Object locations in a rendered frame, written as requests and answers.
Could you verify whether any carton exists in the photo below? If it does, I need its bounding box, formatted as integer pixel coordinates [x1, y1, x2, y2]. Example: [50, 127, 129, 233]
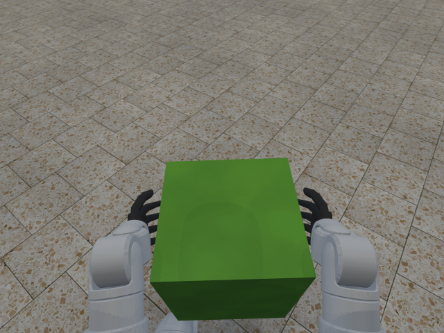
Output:
[150, 157, 316, 321]

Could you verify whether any left robot hand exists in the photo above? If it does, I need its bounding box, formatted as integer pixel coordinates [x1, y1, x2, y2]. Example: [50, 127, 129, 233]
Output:
[128, 189, 161, 246]

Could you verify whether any right robot forearm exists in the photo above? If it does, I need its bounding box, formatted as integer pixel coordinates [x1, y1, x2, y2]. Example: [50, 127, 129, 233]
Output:
[311, 219, 386, 333]

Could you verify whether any left robot forearm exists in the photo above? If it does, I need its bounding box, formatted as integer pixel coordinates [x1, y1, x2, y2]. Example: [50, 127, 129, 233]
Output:
[83, 220, 152, 333]

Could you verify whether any right robot hand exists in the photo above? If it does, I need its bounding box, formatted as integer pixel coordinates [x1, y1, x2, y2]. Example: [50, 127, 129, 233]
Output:
[298, 187, 332, 245]

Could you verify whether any robot left thigh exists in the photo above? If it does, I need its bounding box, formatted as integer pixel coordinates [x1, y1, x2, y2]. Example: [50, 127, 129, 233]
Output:
[154, 312, 198, 333]

